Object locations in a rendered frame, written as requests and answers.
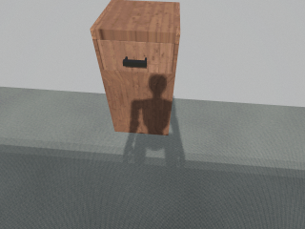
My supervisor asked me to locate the handle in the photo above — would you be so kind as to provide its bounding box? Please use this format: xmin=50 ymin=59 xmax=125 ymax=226
xmin=122 ymin=56 xmax=147 ymax=68

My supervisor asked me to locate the drawer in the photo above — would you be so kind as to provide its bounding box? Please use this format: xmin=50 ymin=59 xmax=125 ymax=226
xmin=97 ymin=39 xmax=174 ymax=73

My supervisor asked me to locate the cabinet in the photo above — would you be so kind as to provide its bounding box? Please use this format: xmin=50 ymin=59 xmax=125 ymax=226
xmin=90 ymin=0 xmax=181 ymax=135

